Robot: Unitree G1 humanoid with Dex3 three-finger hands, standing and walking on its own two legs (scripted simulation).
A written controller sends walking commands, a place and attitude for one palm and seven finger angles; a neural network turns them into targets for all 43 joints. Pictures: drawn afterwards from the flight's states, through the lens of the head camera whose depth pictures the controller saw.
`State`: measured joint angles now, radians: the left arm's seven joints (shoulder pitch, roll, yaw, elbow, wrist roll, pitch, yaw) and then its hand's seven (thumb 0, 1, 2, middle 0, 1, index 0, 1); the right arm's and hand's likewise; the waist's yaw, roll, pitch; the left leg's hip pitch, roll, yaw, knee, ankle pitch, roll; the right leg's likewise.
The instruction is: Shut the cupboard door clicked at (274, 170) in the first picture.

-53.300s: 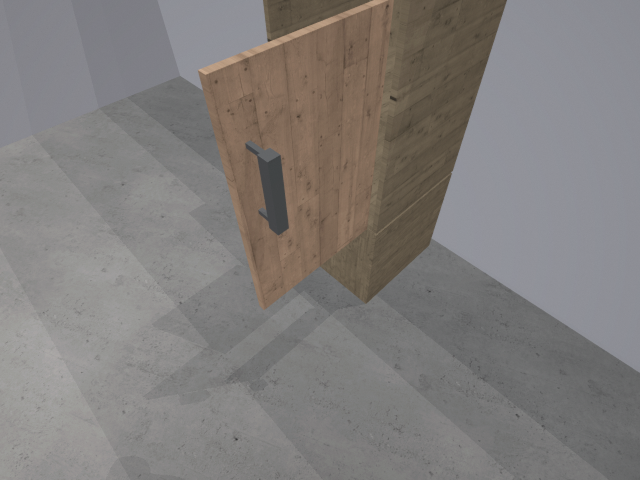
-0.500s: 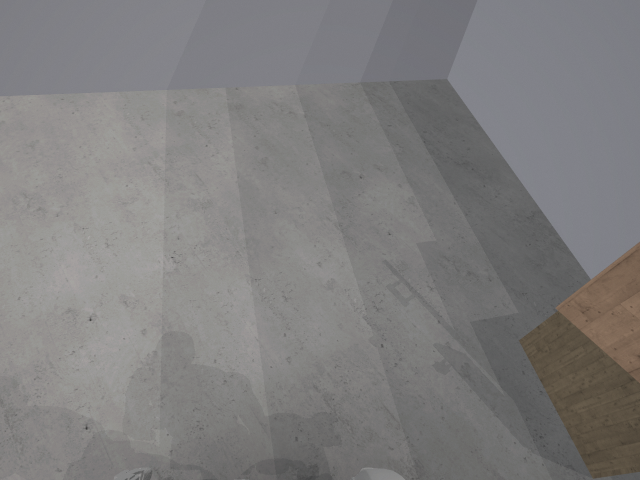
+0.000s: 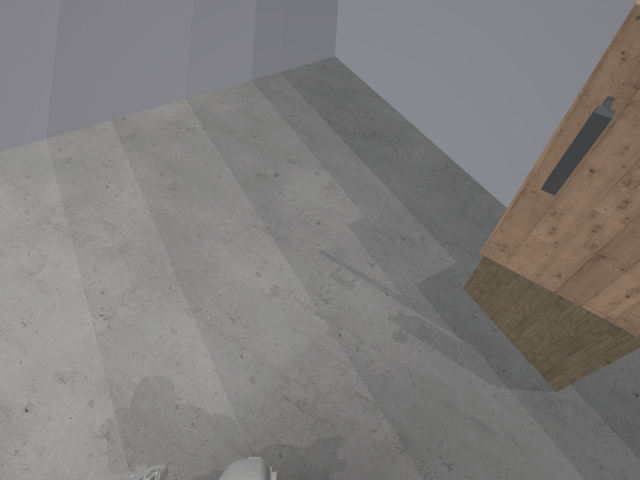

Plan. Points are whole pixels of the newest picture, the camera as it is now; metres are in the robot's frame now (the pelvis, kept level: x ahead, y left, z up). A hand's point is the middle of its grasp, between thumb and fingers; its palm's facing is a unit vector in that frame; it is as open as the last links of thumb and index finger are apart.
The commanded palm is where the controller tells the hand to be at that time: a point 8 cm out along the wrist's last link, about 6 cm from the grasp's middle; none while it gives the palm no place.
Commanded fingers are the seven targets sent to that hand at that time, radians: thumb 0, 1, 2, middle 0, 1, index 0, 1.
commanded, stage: turn to face it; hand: left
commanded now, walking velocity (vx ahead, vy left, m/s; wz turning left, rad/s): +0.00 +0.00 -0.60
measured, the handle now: (578, 147) +0.62 -0.40 +0.05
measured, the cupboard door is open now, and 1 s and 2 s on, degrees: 24 24 24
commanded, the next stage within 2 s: take the last steps up to it in 0.80 s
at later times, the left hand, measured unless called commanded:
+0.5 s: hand (217, 440) +0.19 +0.16 -0.16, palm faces -0.29 -0.92 -0.27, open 7.4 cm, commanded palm none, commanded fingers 0.00 0.90 0.90 -0.20 -0.30 -0.20 -0.30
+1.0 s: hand (240, 423) +0.21 +0.13 -0.16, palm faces -0.44 -0.88 -0.19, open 7.4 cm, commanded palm none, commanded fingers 0.00 0.90 0.90 -0.20 -0.30 -0.20 -0.30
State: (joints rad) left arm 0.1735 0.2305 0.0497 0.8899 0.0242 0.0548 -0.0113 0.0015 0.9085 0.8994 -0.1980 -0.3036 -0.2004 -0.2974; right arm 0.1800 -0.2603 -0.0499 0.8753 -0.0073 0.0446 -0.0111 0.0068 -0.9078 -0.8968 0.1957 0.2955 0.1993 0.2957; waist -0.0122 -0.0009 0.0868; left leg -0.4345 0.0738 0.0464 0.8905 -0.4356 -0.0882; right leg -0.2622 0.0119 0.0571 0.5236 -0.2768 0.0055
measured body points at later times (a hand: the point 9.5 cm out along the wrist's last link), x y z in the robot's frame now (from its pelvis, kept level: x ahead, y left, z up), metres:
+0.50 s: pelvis +0.02 -0.01 -0.01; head +0.05 -0.03 +0.44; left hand +0.20 +0.21 -0.14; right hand -0.02 -0.29 -0.16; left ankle +0.02 +0.13 -0.70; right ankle -0.02 -0.13 -0.74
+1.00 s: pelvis +0.04 -0.01 +0.01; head +0.08 -0.01 +0.45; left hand +0.24 +0.18 -0.14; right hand -0.04 -0.24 -0.14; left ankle +0.09 +0.11 -0.73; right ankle -0.04 -0.11 -0.70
